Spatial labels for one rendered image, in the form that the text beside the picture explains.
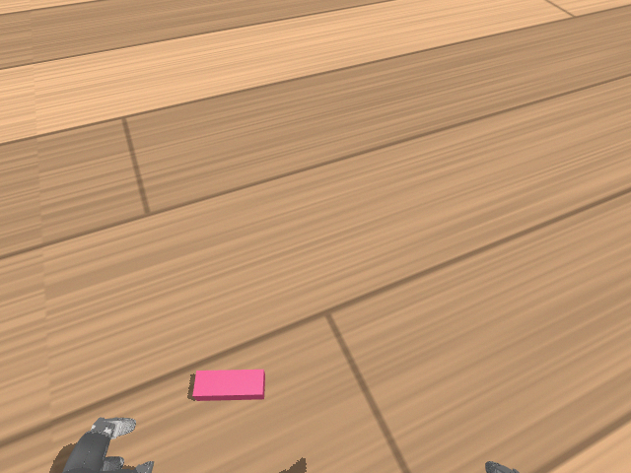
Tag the carton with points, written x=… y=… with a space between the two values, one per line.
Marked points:
x=229 y=385

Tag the left robot hand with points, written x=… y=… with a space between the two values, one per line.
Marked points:
x=91 y=448

